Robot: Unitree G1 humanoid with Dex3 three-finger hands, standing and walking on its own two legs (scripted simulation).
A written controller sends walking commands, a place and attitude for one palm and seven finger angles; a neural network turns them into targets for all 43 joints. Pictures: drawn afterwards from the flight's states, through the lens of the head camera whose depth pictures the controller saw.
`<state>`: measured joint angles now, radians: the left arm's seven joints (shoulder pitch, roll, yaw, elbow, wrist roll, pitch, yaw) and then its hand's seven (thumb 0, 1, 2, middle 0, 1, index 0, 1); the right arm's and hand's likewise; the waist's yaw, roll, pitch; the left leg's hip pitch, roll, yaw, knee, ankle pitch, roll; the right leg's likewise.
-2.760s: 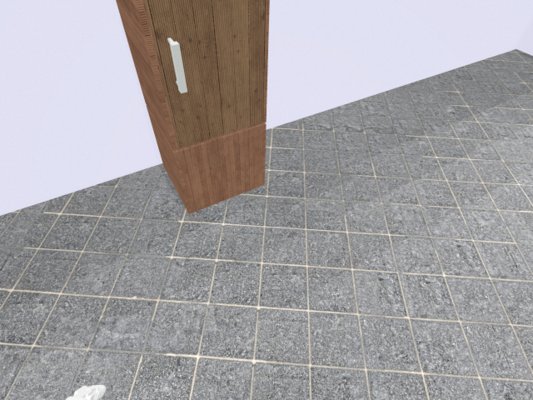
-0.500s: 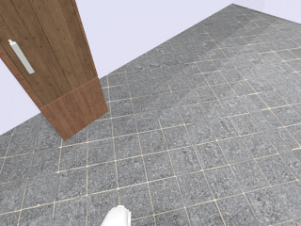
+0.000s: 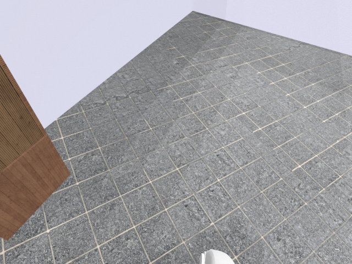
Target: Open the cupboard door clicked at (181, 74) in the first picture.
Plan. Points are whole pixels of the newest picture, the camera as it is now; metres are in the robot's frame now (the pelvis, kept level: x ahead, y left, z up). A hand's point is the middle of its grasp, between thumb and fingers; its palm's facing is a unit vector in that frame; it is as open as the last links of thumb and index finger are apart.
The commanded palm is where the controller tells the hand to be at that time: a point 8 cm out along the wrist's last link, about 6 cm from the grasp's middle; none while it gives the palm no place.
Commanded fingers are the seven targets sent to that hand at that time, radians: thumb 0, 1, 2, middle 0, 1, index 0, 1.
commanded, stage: walk to a spot facing it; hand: left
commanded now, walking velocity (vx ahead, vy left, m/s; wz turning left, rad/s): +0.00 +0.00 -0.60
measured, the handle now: out of the picture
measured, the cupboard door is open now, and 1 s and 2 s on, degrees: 0 0 0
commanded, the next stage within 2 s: none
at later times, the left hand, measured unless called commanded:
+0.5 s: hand (136, 207) +0.30 +0.13 -0.18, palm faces -0.27 -0.94 -0.22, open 7.4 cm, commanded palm none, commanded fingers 0.00 0.90 0.90 -0.20 -0.30 -0.20 -0.30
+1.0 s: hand (118, 186) +0.36 +0.21 -0.18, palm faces -0.48 -0.85 -0.20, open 7.4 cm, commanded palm none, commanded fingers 0.00 0.90 0.90 -0.20 -0.30 -0.20 -0.30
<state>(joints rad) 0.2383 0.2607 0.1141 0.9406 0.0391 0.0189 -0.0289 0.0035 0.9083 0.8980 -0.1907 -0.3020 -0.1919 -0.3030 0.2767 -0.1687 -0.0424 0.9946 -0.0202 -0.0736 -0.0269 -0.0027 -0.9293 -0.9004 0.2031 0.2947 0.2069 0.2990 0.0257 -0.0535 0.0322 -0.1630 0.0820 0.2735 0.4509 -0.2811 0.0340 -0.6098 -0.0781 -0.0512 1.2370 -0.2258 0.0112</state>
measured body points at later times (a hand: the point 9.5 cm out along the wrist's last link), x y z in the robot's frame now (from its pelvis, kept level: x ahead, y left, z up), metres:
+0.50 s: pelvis +0.15 -0.02 -0.02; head +0.20 -0.03 +0.43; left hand +0.31 +0.18 -0.16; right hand +0.15 -0.27 -0.16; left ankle +0.18 +0.13 -0.67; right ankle +0.18 -0.11 -0.74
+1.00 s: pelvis +0.20 +0.05 +0.00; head +0.25 +0.07 +0.45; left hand +0.39 +0.25 -0.16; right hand +0.13 -0.20 -0.12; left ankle +0.24 +0.13 -0.74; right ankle +0.08 -0.07 -0.64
